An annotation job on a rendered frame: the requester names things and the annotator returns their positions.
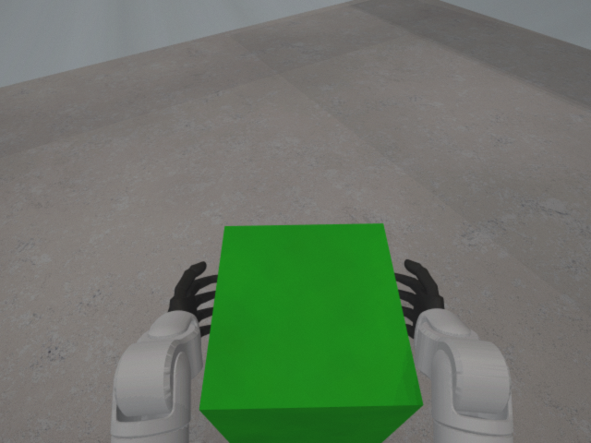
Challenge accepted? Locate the carton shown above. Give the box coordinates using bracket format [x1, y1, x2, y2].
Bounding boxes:
[199, 223, 423, 443]

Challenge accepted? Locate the left robot hand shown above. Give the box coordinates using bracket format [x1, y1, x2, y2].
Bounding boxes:
[167, 261, 218, 337]

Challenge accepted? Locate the left robot forearm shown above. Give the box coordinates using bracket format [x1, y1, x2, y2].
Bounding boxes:
[111, 310, 203, 443]

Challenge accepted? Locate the right robot hand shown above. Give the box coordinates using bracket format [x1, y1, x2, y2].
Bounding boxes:
[394, 259, 444, 339]

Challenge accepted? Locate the right robot forearm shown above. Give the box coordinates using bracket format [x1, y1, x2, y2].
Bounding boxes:
[414, 308, 513, 443]

